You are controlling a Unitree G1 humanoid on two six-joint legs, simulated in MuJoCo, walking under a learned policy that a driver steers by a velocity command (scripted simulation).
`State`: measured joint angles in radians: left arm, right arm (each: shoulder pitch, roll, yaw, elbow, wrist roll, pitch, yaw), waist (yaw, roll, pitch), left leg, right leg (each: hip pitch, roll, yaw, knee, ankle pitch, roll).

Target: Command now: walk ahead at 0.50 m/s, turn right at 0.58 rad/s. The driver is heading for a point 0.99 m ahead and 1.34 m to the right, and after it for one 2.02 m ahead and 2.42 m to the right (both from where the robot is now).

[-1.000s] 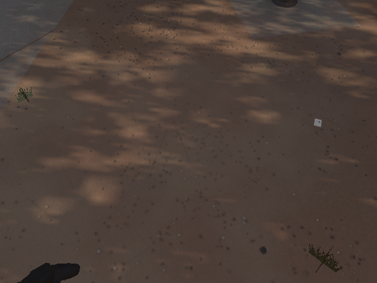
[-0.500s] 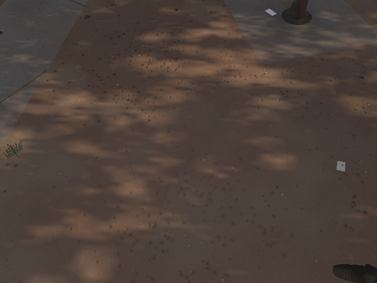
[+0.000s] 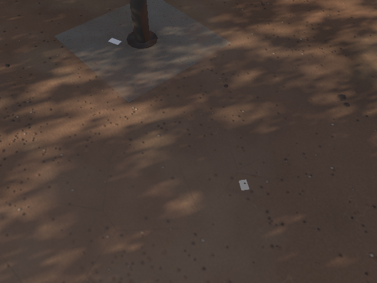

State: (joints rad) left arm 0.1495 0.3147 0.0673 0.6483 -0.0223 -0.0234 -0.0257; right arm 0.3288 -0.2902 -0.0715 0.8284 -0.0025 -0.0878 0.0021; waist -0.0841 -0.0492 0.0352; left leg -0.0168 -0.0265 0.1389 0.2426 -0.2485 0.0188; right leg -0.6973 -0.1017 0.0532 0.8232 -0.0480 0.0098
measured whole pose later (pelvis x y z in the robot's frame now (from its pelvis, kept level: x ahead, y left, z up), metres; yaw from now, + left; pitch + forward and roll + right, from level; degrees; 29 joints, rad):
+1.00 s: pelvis +0.54 -0.12 +0.00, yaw -34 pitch +1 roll +2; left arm 0.14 0.30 0.06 0.63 -0.02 -0.02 -0.02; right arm 0.35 -0.29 -0.06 0.85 0.01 -0.08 0.01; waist -0.09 -0.04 0.03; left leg -0.02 -0.01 0.14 0.25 -0.25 0.01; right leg -0.66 -0.09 0.07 0.78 -0.07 0.00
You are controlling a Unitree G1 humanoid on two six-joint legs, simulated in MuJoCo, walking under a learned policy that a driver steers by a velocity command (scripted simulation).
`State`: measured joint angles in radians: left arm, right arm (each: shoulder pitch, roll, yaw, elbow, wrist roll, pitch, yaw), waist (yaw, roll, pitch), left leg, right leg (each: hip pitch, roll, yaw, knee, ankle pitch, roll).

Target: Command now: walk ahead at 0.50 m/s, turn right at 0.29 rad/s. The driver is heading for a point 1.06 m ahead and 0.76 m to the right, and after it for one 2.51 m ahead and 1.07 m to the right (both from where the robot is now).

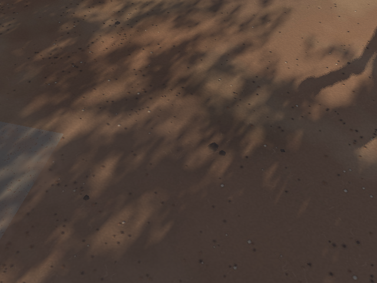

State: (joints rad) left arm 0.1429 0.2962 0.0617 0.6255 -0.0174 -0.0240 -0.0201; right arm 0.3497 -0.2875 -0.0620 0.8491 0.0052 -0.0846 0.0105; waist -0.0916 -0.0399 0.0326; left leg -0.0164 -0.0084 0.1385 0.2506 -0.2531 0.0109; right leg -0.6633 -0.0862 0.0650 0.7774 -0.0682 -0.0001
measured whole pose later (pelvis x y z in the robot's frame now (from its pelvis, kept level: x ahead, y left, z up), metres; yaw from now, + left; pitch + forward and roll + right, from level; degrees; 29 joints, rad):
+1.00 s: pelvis +0.54 -0.04 +0.00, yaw -20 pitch +0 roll +2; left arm 0.17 0.30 0.08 0.70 -0.02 -0.01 -0.01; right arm 0.29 -0.29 -0.07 0.89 -0.01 -0.09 0.00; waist -0.07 -0.03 0.04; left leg -0.02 -0.01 0.20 0.24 -0.23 0.01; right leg -0.67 -0.12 0.04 0.82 -0.05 -0.01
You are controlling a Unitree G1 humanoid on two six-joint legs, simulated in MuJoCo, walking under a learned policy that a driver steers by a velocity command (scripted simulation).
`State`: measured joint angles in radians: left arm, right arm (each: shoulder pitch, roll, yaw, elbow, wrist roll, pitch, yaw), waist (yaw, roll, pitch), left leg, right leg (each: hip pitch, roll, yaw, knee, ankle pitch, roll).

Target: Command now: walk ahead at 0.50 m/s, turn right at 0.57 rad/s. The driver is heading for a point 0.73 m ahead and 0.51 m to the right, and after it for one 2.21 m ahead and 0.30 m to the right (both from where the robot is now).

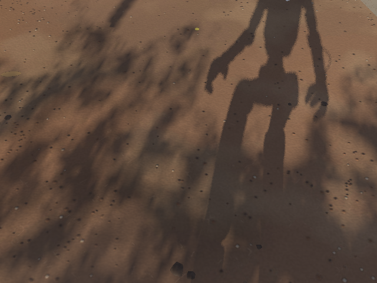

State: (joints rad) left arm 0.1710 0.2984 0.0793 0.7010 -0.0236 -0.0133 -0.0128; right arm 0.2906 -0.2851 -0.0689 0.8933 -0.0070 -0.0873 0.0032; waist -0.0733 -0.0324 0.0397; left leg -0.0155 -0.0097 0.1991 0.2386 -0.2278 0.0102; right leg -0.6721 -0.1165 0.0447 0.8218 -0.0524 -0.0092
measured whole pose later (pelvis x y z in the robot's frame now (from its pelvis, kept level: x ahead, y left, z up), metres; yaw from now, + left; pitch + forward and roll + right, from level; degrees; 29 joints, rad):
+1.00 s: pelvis +0.55 -0.13 +0.00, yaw -35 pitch +1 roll +2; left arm 0.17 0.31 0.08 0.65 -0.02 -0.02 -0.01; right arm 0.31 -0.29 -0.07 0.85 0.00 -0.09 0.01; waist -0.08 -0.04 0.05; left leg -0.04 -0.02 0.15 0.25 -0.23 0.02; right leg -0.69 -0.11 0.06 0.89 -0.10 0.00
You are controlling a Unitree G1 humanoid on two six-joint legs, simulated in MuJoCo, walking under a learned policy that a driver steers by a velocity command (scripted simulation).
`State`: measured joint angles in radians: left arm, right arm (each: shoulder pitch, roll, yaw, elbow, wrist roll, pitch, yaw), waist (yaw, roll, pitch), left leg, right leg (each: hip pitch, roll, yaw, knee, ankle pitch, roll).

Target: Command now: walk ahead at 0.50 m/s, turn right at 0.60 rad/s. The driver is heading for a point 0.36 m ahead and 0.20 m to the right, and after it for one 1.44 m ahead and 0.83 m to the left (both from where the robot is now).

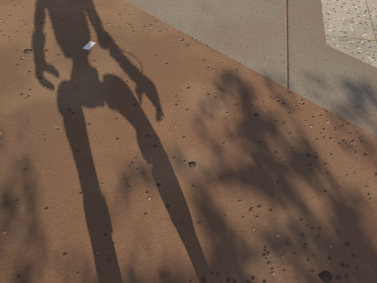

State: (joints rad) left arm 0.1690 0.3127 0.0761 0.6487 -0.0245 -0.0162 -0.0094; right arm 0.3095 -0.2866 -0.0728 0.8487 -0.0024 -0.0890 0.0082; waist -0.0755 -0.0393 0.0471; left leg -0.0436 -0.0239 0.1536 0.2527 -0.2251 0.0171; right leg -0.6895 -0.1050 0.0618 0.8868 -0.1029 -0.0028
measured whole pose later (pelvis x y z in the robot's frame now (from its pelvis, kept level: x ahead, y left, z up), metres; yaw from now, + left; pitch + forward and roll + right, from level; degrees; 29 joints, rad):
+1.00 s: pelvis +0.41 -0.08 -0.01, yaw +4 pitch +3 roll -1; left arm 0.13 0.29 0.05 0.75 0.00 0.01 0.03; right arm 0.19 -0.31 -0.07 0.65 0.01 0.04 -0.02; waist -0.03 0.01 0.04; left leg -0.40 -0.10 -0.15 0.47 -0.11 0.03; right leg -0.45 0.02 0.13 0.73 -0.34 0.07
